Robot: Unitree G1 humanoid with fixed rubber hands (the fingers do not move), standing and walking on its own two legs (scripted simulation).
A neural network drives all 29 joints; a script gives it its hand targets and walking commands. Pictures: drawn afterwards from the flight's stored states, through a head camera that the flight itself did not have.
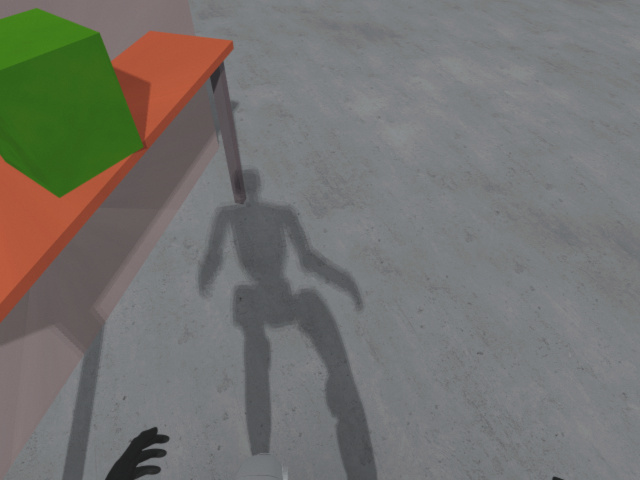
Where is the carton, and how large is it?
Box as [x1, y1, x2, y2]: [0, 8, 143, 197]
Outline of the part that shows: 35,8 0,19 0,154 6,162 59,197 143,146 99,33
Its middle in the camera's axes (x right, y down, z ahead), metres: -0.54 -0.27 +0.78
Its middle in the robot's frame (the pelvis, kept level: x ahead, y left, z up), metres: +0.74 +0.61 +0.05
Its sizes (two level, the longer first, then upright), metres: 0.210 0.200 0.250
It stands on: a table, 0.69 m high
